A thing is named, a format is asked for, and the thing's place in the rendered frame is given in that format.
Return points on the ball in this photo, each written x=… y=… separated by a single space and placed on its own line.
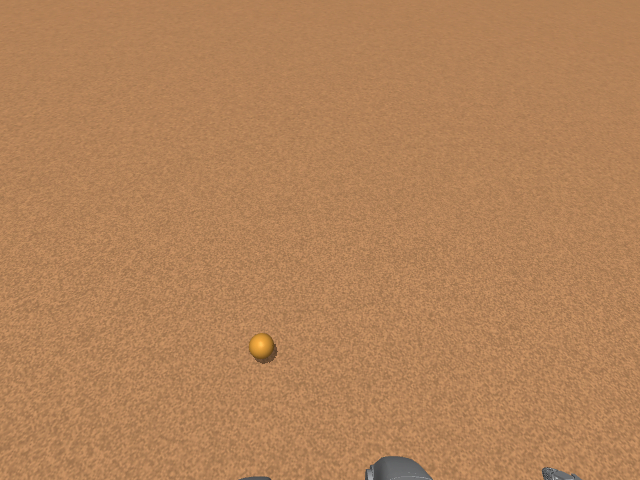
x=261 y=346

